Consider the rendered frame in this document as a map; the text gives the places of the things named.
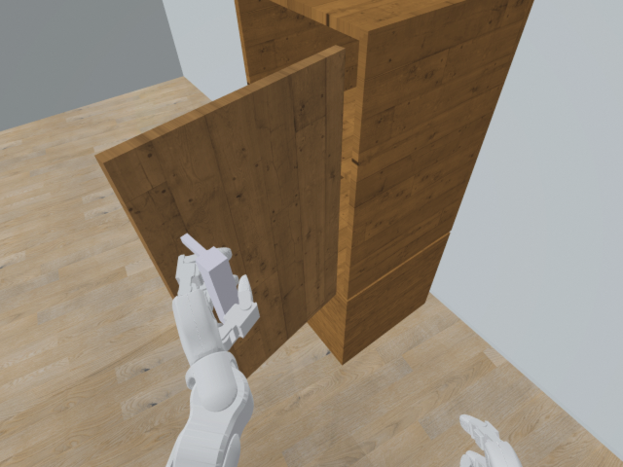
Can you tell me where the robot left forearm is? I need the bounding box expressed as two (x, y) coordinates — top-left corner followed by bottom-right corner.
(165, 351), (254, 467)

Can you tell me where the handle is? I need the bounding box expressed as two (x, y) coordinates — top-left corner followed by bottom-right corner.
(180, 233), (239, 324)

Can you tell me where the cupboard door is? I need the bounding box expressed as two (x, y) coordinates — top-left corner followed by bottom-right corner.
(94, 45), (346, 378)

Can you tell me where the right robot hand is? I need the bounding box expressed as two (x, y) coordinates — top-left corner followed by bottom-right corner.
(459, 414), (523, 467)

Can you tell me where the left robot hand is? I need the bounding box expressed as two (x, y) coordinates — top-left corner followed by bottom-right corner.
(172, 247), (260, 367)

